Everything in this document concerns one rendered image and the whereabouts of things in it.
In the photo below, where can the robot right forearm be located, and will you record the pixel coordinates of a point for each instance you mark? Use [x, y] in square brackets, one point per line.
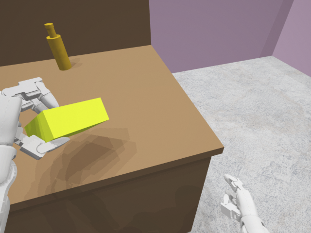
[252, 224]

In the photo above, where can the table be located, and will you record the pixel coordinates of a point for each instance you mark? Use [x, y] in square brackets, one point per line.
[141, 171]

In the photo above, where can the sponge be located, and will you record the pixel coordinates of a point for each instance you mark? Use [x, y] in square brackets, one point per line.
[68, 120]

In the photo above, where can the left robot hand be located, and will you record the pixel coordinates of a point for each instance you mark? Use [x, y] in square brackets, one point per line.
[28, 94]

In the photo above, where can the right robot hand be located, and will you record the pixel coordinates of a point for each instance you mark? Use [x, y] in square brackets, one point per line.
[242, 202]

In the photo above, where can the robot left forearm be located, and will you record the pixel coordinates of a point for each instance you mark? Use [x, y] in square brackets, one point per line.
[8, 173]

